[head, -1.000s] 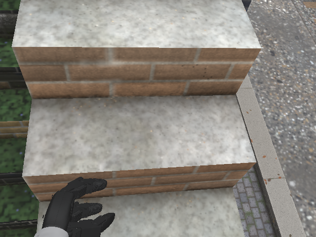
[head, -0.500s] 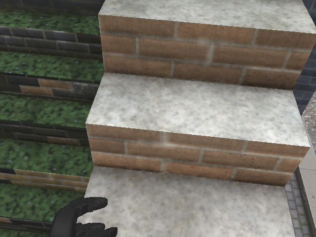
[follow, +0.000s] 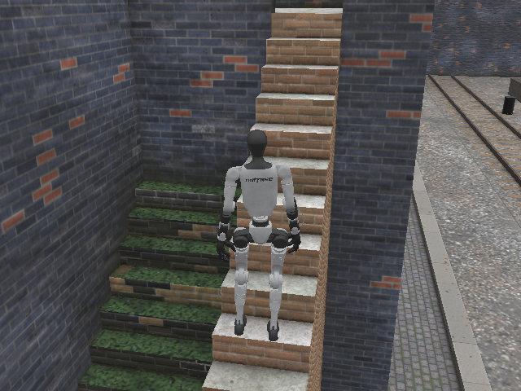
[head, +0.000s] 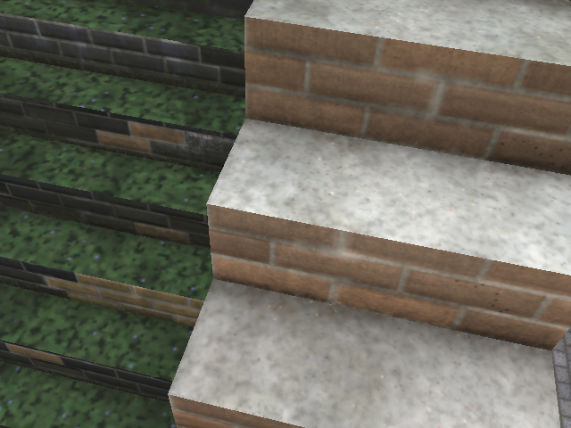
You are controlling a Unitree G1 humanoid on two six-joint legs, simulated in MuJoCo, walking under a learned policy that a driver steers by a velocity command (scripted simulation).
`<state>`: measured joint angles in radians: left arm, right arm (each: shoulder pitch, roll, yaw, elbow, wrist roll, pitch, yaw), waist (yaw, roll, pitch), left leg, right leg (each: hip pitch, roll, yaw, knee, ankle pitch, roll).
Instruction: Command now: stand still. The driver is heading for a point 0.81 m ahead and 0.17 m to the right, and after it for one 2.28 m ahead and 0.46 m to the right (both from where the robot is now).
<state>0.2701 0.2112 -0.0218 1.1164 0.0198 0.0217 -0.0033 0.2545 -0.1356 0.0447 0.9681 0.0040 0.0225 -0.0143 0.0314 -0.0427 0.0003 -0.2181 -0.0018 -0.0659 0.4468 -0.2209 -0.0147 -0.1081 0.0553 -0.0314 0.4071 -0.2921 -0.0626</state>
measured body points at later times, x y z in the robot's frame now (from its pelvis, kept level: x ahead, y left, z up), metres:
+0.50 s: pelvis -0.02 -0.02 +0.00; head -0.02 -0.01 +0.45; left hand -0.05 +0.19 -0.17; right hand -0.01 -0.24 -0.16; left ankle +0.01 +0.13 -0.74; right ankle -0.05 -0.08 -0.74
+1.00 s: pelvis -0.02 -0.03 +0.00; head -0.02 -0.03 +0.45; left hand -0.05 +0.18 -0.17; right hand +0.00 -0.25 -0.16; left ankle +0.01 +0.13 -0.74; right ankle -0.05 -0.08 -0.74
